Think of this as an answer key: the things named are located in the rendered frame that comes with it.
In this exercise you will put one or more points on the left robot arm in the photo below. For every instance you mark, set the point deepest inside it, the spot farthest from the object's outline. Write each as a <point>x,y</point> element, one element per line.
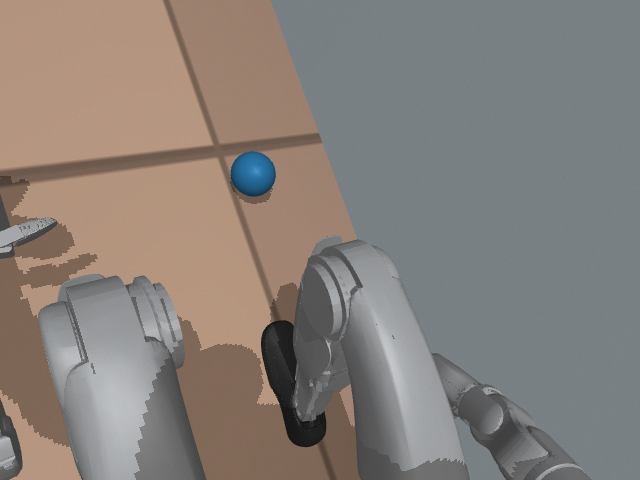
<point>10,451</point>

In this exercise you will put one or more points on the left robot hand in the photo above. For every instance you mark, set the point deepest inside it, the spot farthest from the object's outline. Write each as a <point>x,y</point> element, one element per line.
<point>23,233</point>

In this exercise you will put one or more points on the right robot foot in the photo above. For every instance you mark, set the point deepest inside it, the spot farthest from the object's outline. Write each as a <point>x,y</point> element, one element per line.
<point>280,365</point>

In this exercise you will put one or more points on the right robot arm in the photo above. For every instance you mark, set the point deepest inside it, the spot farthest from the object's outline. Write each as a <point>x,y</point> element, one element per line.
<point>520,449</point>

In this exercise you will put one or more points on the right robot hand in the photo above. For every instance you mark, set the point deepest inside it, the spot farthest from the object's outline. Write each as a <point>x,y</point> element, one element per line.
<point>455,381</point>

